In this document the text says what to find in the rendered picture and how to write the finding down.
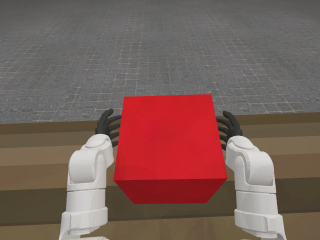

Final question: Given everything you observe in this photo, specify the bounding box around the right robot forearm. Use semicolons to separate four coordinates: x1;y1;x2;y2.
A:
225;135;287;240

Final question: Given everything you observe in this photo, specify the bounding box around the carton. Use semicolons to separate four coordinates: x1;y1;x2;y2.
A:
113;94;228;204

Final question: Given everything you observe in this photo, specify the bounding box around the robot right hand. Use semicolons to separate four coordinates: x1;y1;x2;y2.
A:
216;110;243;151

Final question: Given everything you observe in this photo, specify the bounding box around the robot left hand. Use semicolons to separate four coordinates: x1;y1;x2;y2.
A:
95;108;122;148

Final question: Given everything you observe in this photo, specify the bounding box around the left robot forearm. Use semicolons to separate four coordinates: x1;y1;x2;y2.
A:
58;134;114;240

